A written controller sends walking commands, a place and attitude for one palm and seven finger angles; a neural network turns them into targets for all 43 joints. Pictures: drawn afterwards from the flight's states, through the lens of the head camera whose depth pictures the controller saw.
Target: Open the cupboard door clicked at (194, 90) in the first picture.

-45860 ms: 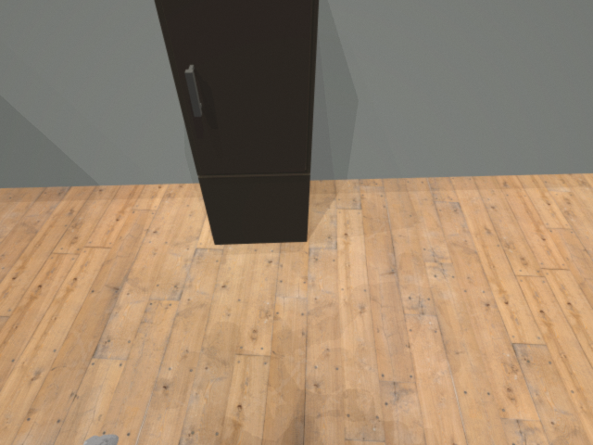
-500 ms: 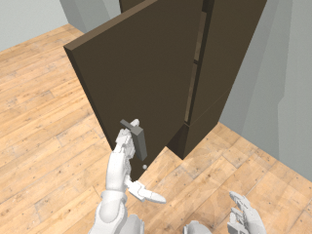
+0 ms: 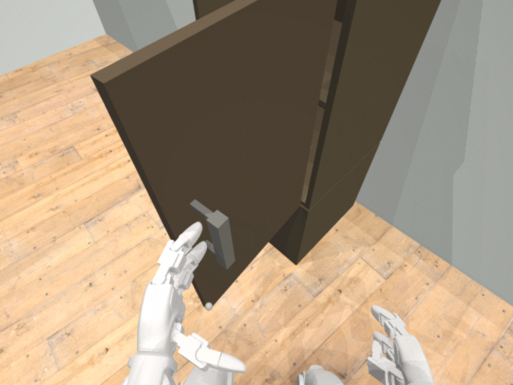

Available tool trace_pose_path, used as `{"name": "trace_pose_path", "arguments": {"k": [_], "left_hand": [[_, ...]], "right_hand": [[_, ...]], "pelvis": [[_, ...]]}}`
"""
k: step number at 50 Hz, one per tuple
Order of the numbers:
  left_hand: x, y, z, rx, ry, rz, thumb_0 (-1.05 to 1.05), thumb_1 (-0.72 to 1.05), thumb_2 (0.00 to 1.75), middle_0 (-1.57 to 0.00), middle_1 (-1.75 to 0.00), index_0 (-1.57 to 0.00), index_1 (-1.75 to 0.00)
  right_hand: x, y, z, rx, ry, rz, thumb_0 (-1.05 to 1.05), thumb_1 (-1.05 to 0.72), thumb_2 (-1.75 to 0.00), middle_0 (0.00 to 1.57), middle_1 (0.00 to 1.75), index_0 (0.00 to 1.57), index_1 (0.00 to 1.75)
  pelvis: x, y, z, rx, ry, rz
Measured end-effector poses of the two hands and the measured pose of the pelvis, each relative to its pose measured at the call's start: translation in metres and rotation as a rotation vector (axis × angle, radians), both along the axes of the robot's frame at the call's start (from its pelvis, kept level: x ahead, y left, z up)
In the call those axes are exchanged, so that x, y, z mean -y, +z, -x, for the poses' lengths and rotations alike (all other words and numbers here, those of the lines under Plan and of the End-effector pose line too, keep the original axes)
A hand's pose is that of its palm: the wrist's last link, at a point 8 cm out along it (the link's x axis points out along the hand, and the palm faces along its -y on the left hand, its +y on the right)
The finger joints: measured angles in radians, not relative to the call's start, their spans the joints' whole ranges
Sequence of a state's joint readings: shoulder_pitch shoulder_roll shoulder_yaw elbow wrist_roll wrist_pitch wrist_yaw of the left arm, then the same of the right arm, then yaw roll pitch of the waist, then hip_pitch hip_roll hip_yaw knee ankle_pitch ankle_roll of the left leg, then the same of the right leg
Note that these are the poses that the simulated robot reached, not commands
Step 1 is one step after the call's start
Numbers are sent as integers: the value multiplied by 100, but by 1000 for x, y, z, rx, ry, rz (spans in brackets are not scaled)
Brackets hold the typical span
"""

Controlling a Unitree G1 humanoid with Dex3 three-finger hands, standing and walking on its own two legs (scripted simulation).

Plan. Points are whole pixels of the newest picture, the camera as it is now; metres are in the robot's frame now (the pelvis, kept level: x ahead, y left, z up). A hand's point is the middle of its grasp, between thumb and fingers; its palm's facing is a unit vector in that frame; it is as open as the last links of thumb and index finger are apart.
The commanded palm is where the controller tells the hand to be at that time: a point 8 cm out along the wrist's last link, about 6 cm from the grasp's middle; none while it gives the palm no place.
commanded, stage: slide the hand sideways off the handle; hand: left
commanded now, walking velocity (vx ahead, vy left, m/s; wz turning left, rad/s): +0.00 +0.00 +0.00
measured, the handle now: (213, 235) +0.32 +0.09 +0.06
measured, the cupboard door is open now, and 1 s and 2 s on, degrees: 95 95 95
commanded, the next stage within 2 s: draw the hand back to the body in 0.40 s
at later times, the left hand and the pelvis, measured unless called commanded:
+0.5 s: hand (168, 341) +0.18 +0.12 +0.06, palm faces +0.06 -1.00 -0.01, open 16.3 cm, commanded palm +0.15 +0.18 +0.06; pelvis +0.00 -0.01 -0.02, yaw +1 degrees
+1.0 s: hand (101, 327) +0.18 +0.18 +0.13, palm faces +0.08 -1.00 -0.05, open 16.2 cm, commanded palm +0.14 +0.24 +0.14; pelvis +0.00 +0.01 +0.02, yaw +1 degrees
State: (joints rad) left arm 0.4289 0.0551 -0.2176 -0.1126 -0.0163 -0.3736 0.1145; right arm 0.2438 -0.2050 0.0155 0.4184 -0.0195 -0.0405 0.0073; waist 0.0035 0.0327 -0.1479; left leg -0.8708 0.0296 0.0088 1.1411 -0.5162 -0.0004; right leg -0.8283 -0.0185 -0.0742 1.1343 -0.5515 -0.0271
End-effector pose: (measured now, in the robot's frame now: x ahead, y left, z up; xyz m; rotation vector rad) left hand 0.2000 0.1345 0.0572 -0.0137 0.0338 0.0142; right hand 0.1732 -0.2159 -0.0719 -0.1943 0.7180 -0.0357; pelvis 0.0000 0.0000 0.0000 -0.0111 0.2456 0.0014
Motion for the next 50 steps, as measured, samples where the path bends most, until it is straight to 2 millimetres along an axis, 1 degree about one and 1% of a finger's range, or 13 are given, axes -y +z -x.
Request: {"name": "trace_pose_path", "arguments": {"k": [9,12,16,20,23,28,32,36,40,46,50], "left_hand": [[-14,0,17,-16,18,-15,-1,-50,30,-21,-33,-23,-33],[-19,1,24,-22,35,-13,-1,-49,30,-20,-32,-22,-33],[-32,2,35,-28,77,-24,-1,-49,30,-18,-32,-20,-32],[-41,1,44,-27,78,-32,-1,-49,30,-17,-31,-17,-31],[-43,0,46,-15,59,-25,-1,-50,30,-16,-31,-16,-30],[-42,0,44,5,29,-13,-1,-50,30,-15,-30,-15,-30],[-50,14,43,9,30,-37,-1,-50,30,-15,-30,-15,-30],[-62,34,45,17,57,-56,-1,-49,30,-15,-30,-15,-30],[-72,47,48,20,67,-56,-1,-49,30,-15,-30,-15,-30],[-84,61,50,22,53,-59,-1,-50,30,-15,-30,-15,-30],[-95,73,50,39,61,-69,-1,-48,30,-15,-30,-15,-30]], "right_hand": [[4,-2,-12,22,2,1,1,-91,-90,20,30,20,30],[6,-4,-13,27,-3,-1,1,-91,-90,20,30,20,30],[8,-6,-14,28,-7,2,1,-91,-90,20,30,20,30],[10,-9,-14,32,-7,13,1,-91,-90,20,30,20,30],[12,-10,-14,41,-6,24,1,-91,-90,20,30,20,30],[11,-12,-11,53,-18,31,1,-91,-90,20,30,20,30],[7,-6,-6,49,-42,15,1,-91,-90,20,30,20,30],[1,5,0,52,-57,0,1,-91,-90,20,30,20,30],[-2,17,3,67,-56,0,1,-91,-90,20,30,20,30],[-3,33,1,99,-56,16,1,-90,-90,20,30,20,30],[-4,41,-4,123,-57,19,1,-90,-90,20,30,20,30]], "pelvis": [[5,-5,-4,-13,6,2],[6,-6,-5,-15,8,2],[8,-8,-5,-18,12,3],[9,-11,-2,-21,18,8],[9,-14,0,-25,21,12],[6,-18,4,-23,19,17],[4,-12,5,2,16,19],[2,-1,3,29,17,21],[-1,9,1,50,20,25],[-7,19,-1,79,21,29],[-10,24,-4,99,21,31]]}}
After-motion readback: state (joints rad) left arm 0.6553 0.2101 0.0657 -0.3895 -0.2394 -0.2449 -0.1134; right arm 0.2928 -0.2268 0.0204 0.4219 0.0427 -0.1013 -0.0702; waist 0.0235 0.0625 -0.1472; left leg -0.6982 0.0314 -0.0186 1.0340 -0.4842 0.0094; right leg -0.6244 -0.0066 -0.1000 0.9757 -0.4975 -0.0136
